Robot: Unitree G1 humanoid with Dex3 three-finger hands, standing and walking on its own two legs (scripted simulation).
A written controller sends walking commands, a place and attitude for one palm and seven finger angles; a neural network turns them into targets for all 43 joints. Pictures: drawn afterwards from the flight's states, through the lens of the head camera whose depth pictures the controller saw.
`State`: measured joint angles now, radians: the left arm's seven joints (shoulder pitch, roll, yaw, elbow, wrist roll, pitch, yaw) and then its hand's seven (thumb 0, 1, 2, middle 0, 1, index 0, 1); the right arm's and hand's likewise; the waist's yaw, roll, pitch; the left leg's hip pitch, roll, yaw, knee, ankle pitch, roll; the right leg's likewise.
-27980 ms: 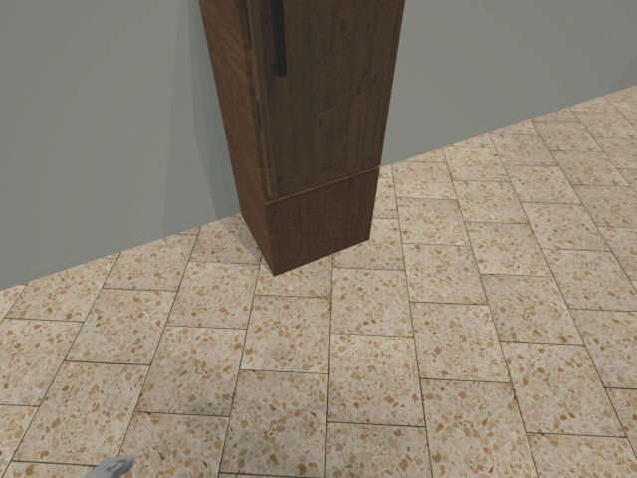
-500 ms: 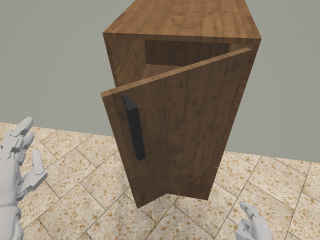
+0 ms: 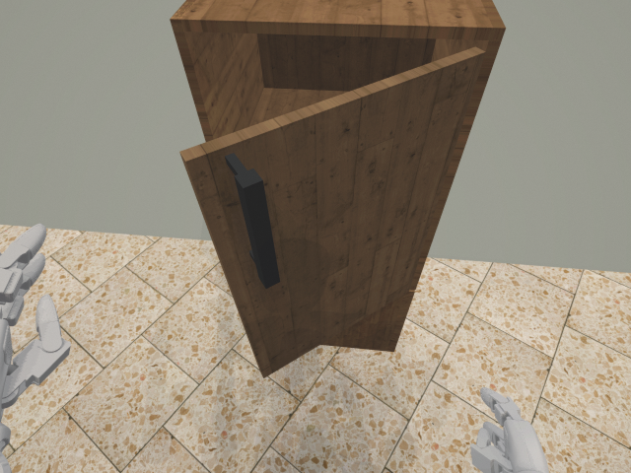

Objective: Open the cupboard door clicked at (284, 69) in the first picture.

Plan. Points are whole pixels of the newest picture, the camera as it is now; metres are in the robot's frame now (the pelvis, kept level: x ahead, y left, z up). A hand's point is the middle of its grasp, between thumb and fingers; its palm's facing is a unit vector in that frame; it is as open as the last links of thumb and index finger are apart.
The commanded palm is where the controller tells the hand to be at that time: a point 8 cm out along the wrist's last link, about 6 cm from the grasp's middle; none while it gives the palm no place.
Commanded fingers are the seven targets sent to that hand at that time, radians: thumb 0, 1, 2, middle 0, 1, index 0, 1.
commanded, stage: step back with the hand held close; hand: left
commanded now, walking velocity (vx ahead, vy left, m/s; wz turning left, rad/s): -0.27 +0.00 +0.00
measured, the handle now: (253, 226) +0.35 +0.10 +0.15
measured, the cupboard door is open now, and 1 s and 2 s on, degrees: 38 38 38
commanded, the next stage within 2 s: stop stepping back and stand still in 0.84 s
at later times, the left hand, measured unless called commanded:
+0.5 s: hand out of the picture +0.12 +0.28 +0.15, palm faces +0.43 -0.79 -0.45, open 7.4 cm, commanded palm +0.06 +0.33 +0.17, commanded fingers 0.00 0.90 0.90 -0.20 -0.30 -0.20 -0.30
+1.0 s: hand out of the picture +0.03 +0.23 +0.16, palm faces +0.25 -0.80 -0.54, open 7.4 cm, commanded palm -0.02 +0.29 +0.17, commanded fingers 0.00 0.90 0.90 -0.20 -0.30 -0.20 -0.30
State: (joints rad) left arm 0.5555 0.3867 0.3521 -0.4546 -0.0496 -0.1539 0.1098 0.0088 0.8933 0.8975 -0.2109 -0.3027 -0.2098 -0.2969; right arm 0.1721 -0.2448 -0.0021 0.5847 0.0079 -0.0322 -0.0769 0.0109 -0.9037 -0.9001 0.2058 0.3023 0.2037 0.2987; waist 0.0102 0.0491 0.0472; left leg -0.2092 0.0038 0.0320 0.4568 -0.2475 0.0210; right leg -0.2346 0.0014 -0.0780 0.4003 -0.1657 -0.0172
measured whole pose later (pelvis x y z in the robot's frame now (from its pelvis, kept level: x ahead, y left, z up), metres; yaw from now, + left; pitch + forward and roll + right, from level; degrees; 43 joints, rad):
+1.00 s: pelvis -0.17 -0.01 -0.01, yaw -2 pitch +3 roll -2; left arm 0.61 0.52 0.45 -0.62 -0.07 -0.24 0.08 0.01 0.89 0.90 -0.22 -0.30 -0.22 -0.30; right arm 0.12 -0.18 0.02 0.60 0.02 -0.07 -0.06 0.01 -0.90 -0.90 0.21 0.30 0.21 0.30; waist 0.02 -0.03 0.04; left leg -0.53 0.02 0.00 0.64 -0.21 0.01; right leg -0.12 0.06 0.01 0.47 -0.38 -0.03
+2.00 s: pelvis -0.28 +0.03 -0.01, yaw +1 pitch +0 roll -2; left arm 0.45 0.38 0.35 -0.22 -0.01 -0.18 0.10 0.00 0.89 0.90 -0.21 -0.30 -0.21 -0.30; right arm 0.22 -0.26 0.00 0.72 0.00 -0.14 -0.06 0.01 -0.90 -0.90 0.21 0.30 0.20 0.30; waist 0.01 0.04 -0.04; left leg -0.36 -0.05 -0.05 0.52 -0.16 0.06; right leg -0.20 0.04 -0.01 0.53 -0.32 -0.01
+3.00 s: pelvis -0.32 +0.01 +0.00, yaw +6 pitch -2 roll +0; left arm 0.05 0.28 0.02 1.08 0.01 -0.02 0.00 0.00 0.91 0.90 -0.20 -0.30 -0.20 -0.29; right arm 0.08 -0.28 -0.02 1.08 -0.02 -0.01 -0.01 0.00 -0.91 -0.90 0.21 0.30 0.20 0.30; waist -0.01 0.01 0.06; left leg -0.15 -0.03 -0.04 0.39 -0.21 0.01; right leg -0.15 -0.02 0.01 0.40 -0.23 0.01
